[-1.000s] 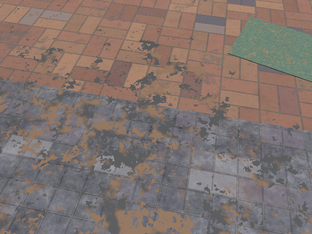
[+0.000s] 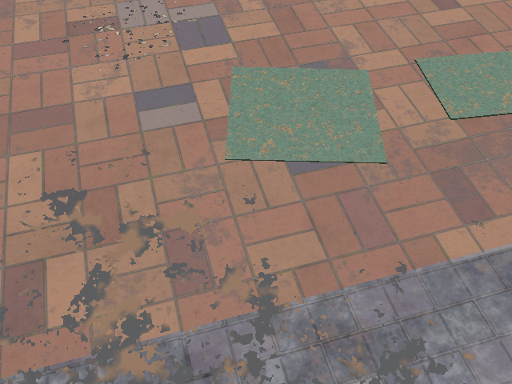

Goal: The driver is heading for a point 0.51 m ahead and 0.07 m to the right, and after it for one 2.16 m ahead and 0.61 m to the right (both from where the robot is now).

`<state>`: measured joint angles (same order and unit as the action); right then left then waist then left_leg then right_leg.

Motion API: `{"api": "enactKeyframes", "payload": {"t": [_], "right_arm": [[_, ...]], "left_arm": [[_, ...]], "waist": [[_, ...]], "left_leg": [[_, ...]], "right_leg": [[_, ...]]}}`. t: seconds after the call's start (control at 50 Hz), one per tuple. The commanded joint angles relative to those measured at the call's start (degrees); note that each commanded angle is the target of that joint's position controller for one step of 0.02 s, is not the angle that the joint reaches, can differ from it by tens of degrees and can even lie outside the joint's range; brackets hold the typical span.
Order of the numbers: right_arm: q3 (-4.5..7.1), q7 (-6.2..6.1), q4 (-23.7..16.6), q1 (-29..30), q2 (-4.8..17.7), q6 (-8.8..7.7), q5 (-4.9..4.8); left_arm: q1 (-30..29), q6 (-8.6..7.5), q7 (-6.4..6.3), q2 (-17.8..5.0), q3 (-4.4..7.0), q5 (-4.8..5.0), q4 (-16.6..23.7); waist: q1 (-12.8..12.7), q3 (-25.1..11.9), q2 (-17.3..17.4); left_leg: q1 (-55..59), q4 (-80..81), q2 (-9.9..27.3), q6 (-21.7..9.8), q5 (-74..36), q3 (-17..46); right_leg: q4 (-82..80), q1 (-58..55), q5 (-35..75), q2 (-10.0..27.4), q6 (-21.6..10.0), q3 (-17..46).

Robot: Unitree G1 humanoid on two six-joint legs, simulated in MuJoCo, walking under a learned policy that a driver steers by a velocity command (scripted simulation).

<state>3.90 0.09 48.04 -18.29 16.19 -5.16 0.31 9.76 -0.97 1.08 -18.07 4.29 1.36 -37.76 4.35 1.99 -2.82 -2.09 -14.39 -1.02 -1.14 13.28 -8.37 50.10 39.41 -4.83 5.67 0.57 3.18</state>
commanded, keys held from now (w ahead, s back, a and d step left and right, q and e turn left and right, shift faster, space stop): w+e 0.44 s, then w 0.56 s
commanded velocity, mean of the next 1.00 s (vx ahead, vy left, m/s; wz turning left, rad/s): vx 0.50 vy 0.00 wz -0.39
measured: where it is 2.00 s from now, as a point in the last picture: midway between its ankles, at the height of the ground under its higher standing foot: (345, 186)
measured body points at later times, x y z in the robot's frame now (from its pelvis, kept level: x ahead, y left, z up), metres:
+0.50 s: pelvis +0.27 -0.07 +0.00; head +0.30 -0.10 +0.45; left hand +0.42 +0.18 -0.10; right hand +0.40 -0.38 -0.09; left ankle +0.49 +0.07 -0.68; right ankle +0.23 -0.14 -0.74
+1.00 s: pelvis +0.56 -0.10 +0.00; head +0.59 -0.11 +0.45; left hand +0.83 +0.06 -0.09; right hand +0.48 -0.37 -0.12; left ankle +0.56 -0.01 -0.74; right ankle +0.62 -0.31 -0.69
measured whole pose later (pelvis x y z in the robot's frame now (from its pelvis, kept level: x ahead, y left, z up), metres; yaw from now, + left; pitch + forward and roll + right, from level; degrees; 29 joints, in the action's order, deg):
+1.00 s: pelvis +0.56 -0.10 +0.00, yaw -22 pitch +1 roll +1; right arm 2.3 1.1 48.2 -20.8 15.2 -4.8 -0.4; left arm 9.1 -3.3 0.2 -16.4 2.9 0.2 -39.4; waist 4.2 1.4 -2.3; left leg -5.0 -14.3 -3.6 -3.3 10.8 -1.0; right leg 45.6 37.0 -5.9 5.7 0.6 3.1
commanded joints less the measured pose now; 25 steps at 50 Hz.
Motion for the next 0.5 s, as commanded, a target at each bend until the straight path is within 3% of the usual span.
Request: {"api": "enactKeyframes", "payload": {"t": [0.02, 0.08, 0.12, 0.14, 0.16, 0.18, 0.2, 0.22, 0.24, 0.26, 0.28, 0.3, 0.32, 0.36, 0.42, 0.5], "right_arm": [[2.11, -0.43, -3.7, 3.5, 9.7, -0.55, -0.45], [2.59, -0.42, -2.3, 1.5, 11.2, 0.37, -1.31], [3.04, -0.59, -2.1, 1.5, 12.6, 1.11, -1.83], [3.36, -0.82, -2.2, 1.6, 13.6, 1.47, -2.11], [3.55, -1.03, -2.3, 2.0, 14.2, 1.93, -2.32], [3.10, -1.27, -2.6, 2.4, 13.2, 2.08, -2.32], [1.48, -1.19, -3.7, 0.4, 8.9, 1.72, -0.02], [-0.66, -0.33, -7.1, -3.4, 3.1, -0.01, 1.07], [0.51, 0.43, -7.6, 4.1, 9.1, -1.73, -1.25], [0.76, 0.74, -9.2, 7.8, 10.1, -2.63, -2.71], [0.51, 0.31, -8.6, 7.9, 9.3, -3.01, -1.76], [0.81, -0.05, -8.1, 7.5, 9.5, -2.89, -0.36], [1.04, 0.02, -7.8, 6.2, 9.6, -2.24, -0.04], [0.90, 0.00, -7.7, 5.5, 8.3, -1.06, 0.46], [0.19, -0.19, -9.2, 10.7, 6.1, -0.34, 0.85], [-0.99, 0.89, -10.6, 18.3, 3.9, -0.94, 0.15]], "left_arm": [[-5.1, -0.98, 1.18, -0.4, -0.51, -0.09, 5.4], [-8.9, -0.88, 2.07, -0.9, -0.46, 0.08, 7.5], [-8.5, -0.68, 2.42, -2.2, 0.18, -0.11, 8.3], [-6.4, -0.43, 2.38, -3.4, 0.83, -0.32, 8.2], [-0.8, -0.19, 2.21, -5.4, 1.97, -0.36, 7.0], [8.9, 0.14, 1.51, -8.4, 3.81, -0.18, 4.4], [16.6, 0.81, 0.16, -13.3, 5.33, 0.24, 2.6], [13.2, -0.17, 0.37, -17.6, 5.14, 0.27, 4.3], [14.5, -1.06, 0.80, -12.0, 3.78, 0.09, 4.9], [12.4, -1.85, 0.89, -9.9, 2.97, -0.30, 4.2], [8.9, -2.20, 0.83, -8.6, 2.51, -0.23, 4.4], [5.5, -2.23, 0.67, -7.3, 2.06, -0.61, 5.0], [3.6, -2.29, 0.43, -6.2, 1.60, -1.28, 5.7], [3.2, -2.63, -0.05, -6.4, 1.61, -1.14, 5.4], [5.6, -2.64, -1.22, -7.9, 2.03, -0.79, 3.8], [8.9, -2.31, -1.87, -7.6, 1.86, -0.43, 1.4]], "waist": [[-0.2, 1.6, 5.8], [0.3, 2.9, 5.9], [-1.2, 1.7, 6.9], [-2.9, -0.3, 8.1], [-6.4, -3.6, 8.3], [-11.6, -8.6, 6.7], [-13.2, -13.9, -2.9], [-6.4, -20.8, -13.2], [-11.5, -21.4, -5.0], [-10.8, -12.8, -3.5], [-8.1, -8.5, 1.5], [-5.8, -6.1, 2.0], [-4.0, -5.4, 0.8], [-3.0, -4.9, 0.4], [-4.2, -2.6, 0.5], [-7.8, -1.5, -1.3]], "left_leg": [[-0.3, 5.9, 15.2, -8.0, -18.0, 4.1], [4.2, 4.2, 16.8, -6.9, -21.3, 1.8], [6.8, -0.7, 17.2, -5.8, -34.7, -0.3], [7.5, -5.4, 17.1, -5.2, -45.0, -1.4], [6.7, -13.9, 16.4, -4.4, -52.4, -2.7], [0.5, -26.4, 14.4, -2.6, -50.4, -4.1], [-15.8, -45.2, 11.1, 0.0, -21.3, -4.1], [-37.5, -61.8, -0.8, 2.5, 22.2, 5.4], [-43.3, -65.4, 1.4, 1.6, 19.6, 14.1], [-46.3, -62.9, 3.6, 0.5, 13.6, 13.2], [-43.3, -58.1, 6.0, 0.4, 8.9, 13.1], [-39.3, -53.4, 7.4, 1.0, 6.2, 13.2], [-35.7, -51.6, 8.3, 1.5, 4.4, 13.6], [-33.3, -47.9, 8.0, 3.3, 2.8, 12.6], [-34.0, -37.8, 6.5, 5.5, -5.6, 11.6], [-27.9, -21.3, 3.6, 5.4, -20.3, 10.6]], "right_leg": [[-7.5, -0.8, 6.2, 0.1, -0.8, -2.0], [-12.1, -1.1, 3.4, -0.8, -2.5, -4.0], [-13.7, -4.7, -1.9, -3.1, -4.6, -6.5], [-13.8, -8.8, -5.0, -5.2, -5.9, -8.2], [-15.1, -16.5, -6.2, -7.7, -7.5, -9.6], [-18.5, -31.1, -2.5, -9.7, -9.8, -9.2], [-18.8, -48.9, -0.8, 0.0, -13.6, 6.0], [-27.4, -62.4, -14.6, 12.5, -24.5, 40.2], [-32.9, -61.8, -18.9, 13.0, -22.9, 42.0], [-33.6, -55.0, -14.7, 11.3, -20.5, 33.8], [-33.6, -46.6, -8.3, 8.6, -18.6, 27.3], [-34.2, -39.6, -1.8, 6.5, -17.5, 22.6], [-35.4, -35.2, 2.3, 5.1, -17.1, 20.1], [-36.9, -30.4, 8.3, 4.1, -17.9, 17.5], [-37.6, -26.6, 10.1, 1.7, -16.9, 13.2], [-37.2, -24.8, 3.1, -0.6, -13.4, 9.9]]}}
